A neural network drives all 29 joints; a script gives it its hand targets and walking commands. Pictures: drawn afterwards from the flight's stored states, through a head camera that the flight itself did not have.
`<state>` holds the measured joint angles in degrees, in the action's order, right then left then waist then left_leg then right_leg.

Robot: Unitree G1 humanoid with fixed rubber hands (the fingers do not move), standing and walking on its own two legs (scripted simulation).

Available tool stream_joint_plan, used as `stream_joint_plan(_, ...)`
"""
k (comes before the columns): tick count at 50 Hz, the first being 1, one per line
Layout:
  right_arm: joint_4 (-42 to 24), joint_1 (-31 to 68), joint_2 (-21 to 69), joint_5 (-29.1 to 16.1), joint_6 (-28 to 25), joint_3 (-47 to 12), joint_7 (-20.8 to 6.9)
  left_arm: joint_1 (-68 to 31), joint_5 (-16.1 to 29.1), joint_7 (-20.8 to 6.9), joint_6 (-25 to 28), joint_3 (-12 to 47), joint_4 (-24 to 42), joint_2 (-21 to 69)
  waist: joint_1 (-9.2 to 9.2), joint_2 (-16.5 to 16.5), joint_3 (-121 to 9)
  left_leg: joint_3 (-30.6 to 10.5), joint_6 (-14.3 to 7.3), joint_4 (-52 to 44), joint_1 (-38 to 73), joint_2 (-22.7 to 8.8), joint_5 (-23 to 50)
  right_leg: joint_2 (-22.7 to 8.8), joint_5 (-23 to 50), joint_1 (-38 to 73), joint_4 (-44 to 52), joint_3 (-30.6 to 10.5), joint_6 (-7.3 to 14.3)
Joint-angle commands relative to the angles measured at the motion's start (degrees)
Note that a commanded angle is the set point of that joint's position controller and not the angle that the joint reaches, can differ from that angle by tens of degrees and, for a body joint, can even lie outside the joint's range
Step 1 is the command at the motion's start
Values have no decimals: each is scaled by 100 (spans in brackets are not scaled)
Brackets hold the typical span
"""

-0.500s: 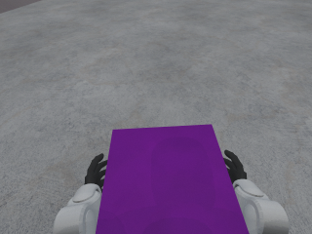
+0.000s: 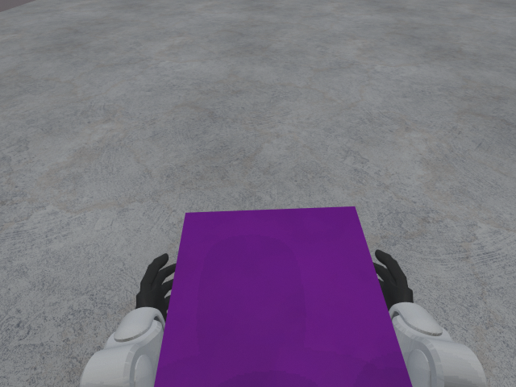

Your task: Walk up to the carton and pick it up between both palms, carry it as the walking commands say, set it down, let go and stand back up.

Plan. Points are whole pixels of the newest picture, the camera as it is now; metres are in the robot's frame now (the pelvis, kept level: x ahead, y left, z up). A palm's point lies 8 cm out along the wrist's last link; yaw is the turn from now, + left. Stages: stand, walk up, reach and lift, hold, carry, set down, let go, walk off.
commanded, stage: carry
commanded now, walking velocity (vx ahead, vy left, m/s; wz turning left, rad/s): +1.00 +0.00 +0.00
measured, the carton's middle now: (274, 334) +0.21 -0.03 +0.03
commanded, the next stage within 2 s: none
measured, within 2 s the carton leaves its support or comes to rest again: neither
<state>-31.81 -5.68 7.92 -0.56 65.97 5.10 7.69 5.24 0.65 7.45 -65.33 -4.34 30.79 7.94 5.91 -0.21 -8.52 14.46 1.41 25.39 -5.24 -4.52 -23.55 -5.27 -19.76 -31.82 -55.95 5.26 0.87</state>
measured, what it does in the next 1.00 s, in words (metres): walks ahead: right foot, then left foot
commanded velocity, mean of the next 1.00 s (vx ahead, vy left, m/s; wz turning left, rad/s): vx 1.00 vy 0.00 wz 0.00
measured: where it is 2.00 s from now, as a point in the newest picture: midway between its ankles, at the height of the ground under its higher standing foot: (213, 156)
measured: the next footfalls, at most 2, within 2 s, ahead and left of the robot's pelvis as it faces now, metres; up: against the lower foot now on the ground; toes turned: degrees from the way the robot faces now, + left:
right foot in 0.10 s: +0.30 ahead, -0.13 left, +0.00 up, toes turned -7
left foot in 0.44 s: +0.55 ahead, +0.12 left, +0.00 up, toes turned +15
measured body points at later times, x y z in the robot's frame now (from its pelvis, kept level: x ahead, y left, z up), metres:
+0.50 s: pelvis +0.47 +0.01 -0.01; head +0.44 +0.01 +0.43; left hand +0.68 +0.20 +0.07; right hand +0.72 -0.12 +0.07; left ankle +0.51 +0.11 -0.73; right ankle +0.27 -0.12 -0.71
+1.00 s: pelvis +0.94 +0.02 -0.01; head +0.98 +0.03 +0.44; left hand +1.15 +0.23 +0.05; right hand +1.22 -0.09 +0.05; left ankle +0.82 +0.09 -0.64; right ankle +0.91 -0.11 -0.73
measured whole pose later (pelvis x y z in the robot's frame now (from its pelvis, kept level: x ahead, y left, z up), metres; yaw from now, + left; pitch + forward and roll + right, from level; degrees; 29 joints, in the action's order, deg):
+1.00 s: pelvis +0.94 +0.02 -0.01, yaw +7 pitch +6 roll -4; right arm -30.3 -4.5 7.7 -1.5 63.5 5.2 7.1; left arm 4.9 0.3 8.1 -63.9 -4.3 31.6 7.9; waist -4.7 2.5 -3.5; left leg 1.7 0.7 72.5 -29.6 -4.5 -22.6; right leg -2.3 -19.1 -16.0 -29.6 14.3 -1.0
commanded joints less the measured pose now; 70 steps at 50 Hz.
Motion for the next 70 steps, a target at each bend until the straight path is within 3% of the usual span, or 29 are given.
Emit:
stream_joint_plan(1, 96, 2245, 3800, -1525, 45, -3891, -937, -1799, 537, -403, 40, 3344, 128, 3771, -471, 1265, -121, -519, -308, -995, 321, -950, 4365, 612, 1230, 942, 2606, 939, 99)
stream_joint_plan(4, -368, 2477, 3869, -1569, 29, -3897, -942, -1962, 715, -369, 65, 3451, 404, 3932, -855, 464, -1110, -51, 4, 1748, -1346, -362, 5057, 530, 949, 4096, 2841, 540, 519)
stream_joint_plan(5, -642, 2730, 3869, -1556, -18, -3945, -945, -2138, 746, -372, 111, 3504, 590, 3929, -1056, -865, -1533, -150, 166, 3937, -2763, 192, 3404, -952, -655, 5279, 3560, -1950, 1155)
stream_joint_plan(6, -832, 2813, 3889, -1564, -37, -4045, -938, -2207, 799, -392, 107, 3545, 436, 3982, -838, -1489, -1265, -814, 70, 5293, -3750, 779, -12, -1893, 517, 5374, 4211, -4005, 1645)
stream_joint_plan(7, -818, 2724, 4056, -1753, -56, -4066, -968, -2425, 965, -387, 151, 3657, 729, 4144, -805, -882, -1456, -1418, -127, 6061, -4157, 455, -317, -2034, 1939, 5376, 3885, -4056, 1883)
stream_joint_plan(10, -590, 2510, 4481, -1456, -198, -3868, -945, -2839, 1354, -617, 234, 4061, 940, 4671, -717, 229, -1551, -1873, -62, 5356, -4100, -407, 458, -1833, 2121, 4902, 3818, -2398, 1162)
stream_joint_plan(18, -139, 1340, 3729, -565, -360, -3324, -683, -2435, 1734, -855, 236, 4404, 831, 4048, -639, -1249, -531, -308, -224, 450, -1654, 281, 1000, -1234, 2390, 2936, 4282, -45, 478)
stream_joint_plan(21, -220, 1528, 3458, -656, -263, -3393, -607, -2433, 1524, -809, 95, 4281, 810, 3592, -345, -423, -794, 36, -390, 140, 529, 702, 1249, -625, 4181, 1970, 2317, 669, 148)
stream_joint_plan(22, -297, 1527, 3329, -731, -281, -3439, -601, -2402, 1401, -780, 82, 4222, 931, 3422, -152, 489, -1124, -1279, -797, -239, 1639, -108, 137, -233, 3836, 831, 572, 804, -75)
stream_joint_plan(23, -349, 1890, 3365, -814, -240, -3516, -572, -2518, 1342, -769, 35, 4134, 994, 3427, -278, 1669, -997, -4002, -1440, -1202, 2159, -1581, -526, 584, 723, -631, -1107, 515, -235)
stream_joint_plan(24, -15, 1732, 3416, -797, -181, -3558, -547, -2565, 1391, -768, 1, 4181, 851, 3379, -327, 1537, -688, -4760, -1699, -1264, 2212, -1789, 1085, 510, -323, -1144, -1803, -395, -56)
stream_joint_plan(28, -566, 2521, 4018, -1420, -97, -3939, -662, -2401, 1361, -705, 33, 3862, 689, 3844, -382, -79, -262, -3678, -1234, -1072, 1602, -1781, 2262, -241, -261, -1891, -1853, -993, 108)
stream_joint_plan(34, -566, 2825, 3791, -1760, 35, -4235, -888, -1469, 477, -433, 11, 3163, -44, 3786, -489, 511, 239, -1202, -593, -1511, 594, -1224, 2745, -12, 788, -415, 1655, 295, 47)
stream_joint_plan(38, -512, 2447, 4000, -1813, -5, -4048, -985, -1984, 619, -295, 97, 3471, 599, 3983, -656, 1328, -645, -72, -164, 525, -99, -529, 6720, 1072, 1601, 2651, 2672, 1183, 320)
stream_joint_plan(39, -534, 2460, 3912, -1694, -1, -3943, -974, -2007, 722, -304, 101, 3533, 598, 4018, -891, 783, -1255, -69, -75, 1871, -1176, -367, 6255, 712, 1123, 4230, 2594, 674, 615)
stream_joint_plan(40, -689, 2665, 3939, -1640, -3, -3866, -954, -2287, 829, -318, 124, 3612, 753, 4045, -1093, -551, -1750, -119, 92, 4098, -2549, 216, 4007, -762, -135, 5373, 3136, -1682, 1185)
stream_joint_plan(41, -770, 2518, 3803, -1569, 8, -3917, -960, -2253, 815, -316, 98, 3679, 647, 3913, -915, -1385, -1652, -746, 19, 5856, -3671, 1092, 187, -1877, 1540, 5851, 3875, -4170, 1920)
stream_joint_plan(42, -758, 2584, 4047, -1861, -41, -3926, -1000, -2537, 1049, -351, 154, 3768, 861, 4186, -868, -1016, -1820, -1437, -106, 6872, -4149, 735, -425, -2051, 2962, 5834, 3459, -4146, 2313)
stream_joint_plan(43, -625, 2391, 4211, -1766, -106, -3684, -989, -2720, 1236, -411, 184, 3885, 1004, 4427, -822, -103, -1784, -1693, -114, 6941, -4269, 344, -220, -1986, 3691, 5463, 3358, -3405, 2109)
stream_joint_plan(46, -593, 2180, 4340, -1322, -315, -3675, -996, -2922, 1528, -642, 299, 4387, 1113, 4718, -692, 239, -1509, -2106, -135, 4845, -3953, -516, 101, -1831, 2098, 4522, 3726, -2335, 1038)
stream_joint_plan(51, -329, 1460, 3870, -677, -476, -3266, -758, -2534, 1831, -795, 287, 4593, 754, 4602, -607, -1210, -864, -722, -146, 428, -1514, 40, 616, -1209, 2206, 3040, 3864, 34, 320)
stream_joint_plan(53, -324, 1164, 3738, -717, -485, -3234, -722, -2553, 1772, -787, 294, 4697, 1068, 4318, -316, -351, -1294, -383, -240, -401, 630, 577, 1272, -630, 3937, 2135, 1760, 594, 104)
stream_joint_plan(54, -373, 1295, 3553, -779, -503, -3291, -716, -2465, 1613, -754, 267, 4626, 1156, 4106, -200, 1314, -1359, -2151, -568, -773, 1963, -623, 1009, 60, 1943, 292, -30, 600, -176)
stream_joint_plan(55, -403, 1386, 3413, -785, -488, -3370, -677, -2363, 1577, -773, 239, 4563, 1150, 3898, -367, 1904, -1428, -3935, -1290, -983, 2699, -1736, 1747, 526, -329, -990, -1060, 45, -203)
stream_joint_plan(57, -506, 1567, 3638, -908, -473, -3673, -621, -2662, 1730, -789, 258, 4632, 1344, 3761, -252, 981, -1019, -4511, -1700, -631, 2934, -1994, 3303, 224, -748, -1974, -2267, -588, -34)
stream_joint_plan(60, -973, 2044, 3870, -1294, -363, -4030, -669, -2029, 1466, -723, 236, 4205, 931, 3932, -330, -331, -325, -3376, -1027, -528, 2712, -1724, 4725, -56, -680, -2686, -1981, -718, 83)
stream_joint_plan(65, -594, 2251, 3501, -1702, -56, -4112, -845, -1312, 519, -367, 70, 3340, 175, 3546, -380, 355, 408, -1577, -685, -1361, 1996, -1308, 5408, 223, 513, -1811, 1046, 518, 101)
stream_joint_plan(69, -807, 2368, 3802, -2064, -48, -4184, -1069, -1662, 450, -191, 139, 3431, 696, 3772, -650, 1616, -754, -48, -208, 496, 379, -539, 8557, 1483, 2105, 2813, 2641, 1599, 362)
stream_joint_plan(70, -809, 2289, 3774, -2014, -29, -4100, -1089, -1593, 501, -164, 139, 3474, 667, 3878, -885, 1385, -1348, -75, -136, 1739, -737, -364, 7908, 1028, 1779, 4425, 2372, 1037, 624)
